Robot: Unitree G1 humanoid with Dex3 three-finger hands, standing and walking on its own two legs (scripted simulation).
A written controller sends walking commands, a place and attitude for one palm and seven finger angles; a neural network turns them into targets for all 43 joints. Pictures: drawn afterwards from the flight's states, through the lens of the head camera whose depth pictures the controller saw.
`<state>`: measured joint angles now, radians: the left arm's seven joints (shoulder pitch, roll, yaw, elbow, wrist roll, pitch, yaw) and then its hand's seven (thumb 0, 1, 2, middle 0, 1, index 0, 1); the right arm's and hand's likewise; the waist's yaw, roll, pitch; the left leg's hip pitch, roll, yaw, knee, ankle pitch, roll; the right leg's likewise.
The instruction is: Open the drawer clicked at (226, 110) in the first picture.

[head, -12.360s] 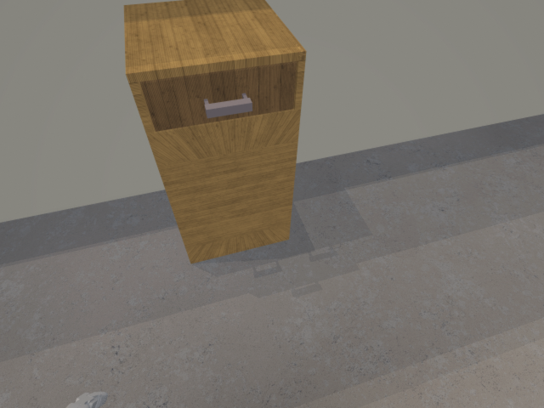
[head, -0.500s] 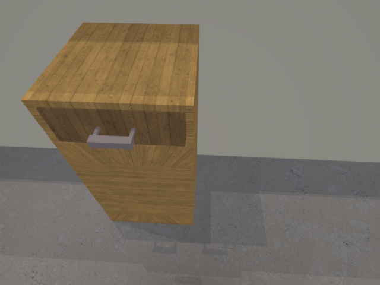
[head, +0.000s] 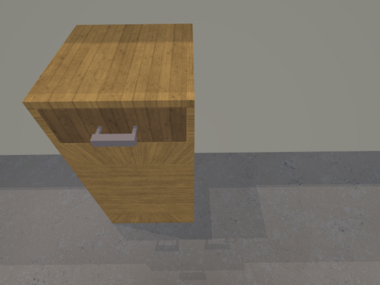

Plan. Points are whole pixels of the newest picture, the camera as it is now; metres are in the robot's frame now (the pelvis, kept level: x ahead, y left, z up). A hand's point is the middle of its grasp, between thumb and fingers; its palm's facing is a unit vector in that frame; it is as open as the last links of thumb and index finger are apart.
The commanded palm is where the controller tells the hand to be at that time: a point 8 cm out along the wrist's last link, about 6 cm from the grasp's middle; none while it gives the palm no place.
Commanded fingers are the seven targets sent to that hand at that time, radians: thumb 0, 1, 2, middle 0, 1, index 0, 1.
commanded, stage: come to a stop and stand still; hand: left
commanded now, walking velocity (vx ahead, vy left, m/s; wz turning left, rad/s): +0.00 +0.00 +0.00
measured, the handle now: (115, 134) +0.50 +0.23 -0.01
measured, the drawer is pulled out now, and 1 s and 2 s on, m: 0.00 0.00 0.00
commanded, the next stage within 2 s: look again from close up in 0.56 s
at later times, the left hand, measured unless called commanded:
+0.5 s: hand out of the picture -0.03 +0.10 -0.17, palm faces +0.09 -0.99 -0.13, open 7.3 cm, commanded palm none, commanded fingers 0.00 0.90 0.90 -0.20 -0.30 -0.20 -0.30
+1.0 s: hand out of the picture +0.01 +0.19 -0.17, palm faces +0.02 -0.98 -0.22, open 7.4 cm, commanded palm none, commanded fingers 0.00 0.90 0.90 -0.20 -0.30 -0.20 -0.30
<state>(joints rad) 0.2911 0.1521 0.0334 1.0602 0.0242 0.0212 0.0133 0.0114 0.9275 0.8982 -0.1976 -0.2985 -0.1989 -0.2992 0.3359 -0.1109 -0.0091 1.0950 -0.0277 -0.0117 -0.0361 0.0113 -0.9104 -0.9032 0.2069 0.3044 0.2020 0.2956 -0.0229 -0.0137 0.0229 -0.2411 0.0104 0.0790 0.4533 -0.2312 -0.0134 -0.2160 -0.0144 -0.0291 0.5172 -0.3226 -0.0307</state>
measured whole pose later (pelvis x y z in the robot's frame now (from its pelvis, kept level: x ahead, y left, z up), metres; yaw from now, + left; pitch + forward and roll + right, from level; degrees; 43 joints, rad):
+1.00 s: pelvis +0.00 +0.01 +0.00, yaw -1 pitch -2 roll +0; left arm 0.31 0.16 -0.01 1.05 0.02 0.00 0.04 0.01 0.91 0.90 -0.20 -0.30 -0.20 -0.30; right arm 0.30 -0.17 0.01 1.05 -0.01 -0.01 -0.04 0.02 -0.94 -0.90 0.20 0.30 0.20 0.29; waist 0.00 0.02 -0.01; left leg -0.21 -0.02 0.06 0.53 -0.29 0.04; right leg -0.15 0.03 -0.03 0.51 -0.33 -0.03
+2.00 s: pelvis -0.01 -0.03 -0.03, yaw +0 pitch +8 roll +1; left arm 0.27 0.39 -0.04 0.01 0.99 0.04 0.32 0.00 0.25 0.62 -0.27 -0.71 -0.27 -0.71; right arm 0.06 -0.17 0.05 0.56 -0.04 0.11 -0.01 0.01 -0.90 -0.90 0.21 0.30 0.20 0.30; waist 0.09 0.04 -0.10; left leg -0.54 0.01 0.03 0.78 -0.37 0.00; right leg -0.49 0.04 -0.06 0.81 -0.45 -0.08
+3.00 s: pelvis -0.01 +0.03 +0.00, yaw +0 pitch +2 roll +0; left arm -0.10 0.50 -0.04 0.01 0.88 0.06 -0.02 0.00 -0.49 0.30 -0.32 -1.20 -0.32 -1.20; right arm 0.14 -0.25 0.01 0.60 0.02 0.17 0.00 0.01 -0.90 -0.90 0.21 0.30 0.20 0.30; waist 0.07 0.08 -0.01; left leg -0.27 -0.05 0.04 0.47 -0.23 0.06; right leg -0.22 0.00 -0.03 0.47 -0.29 -0.01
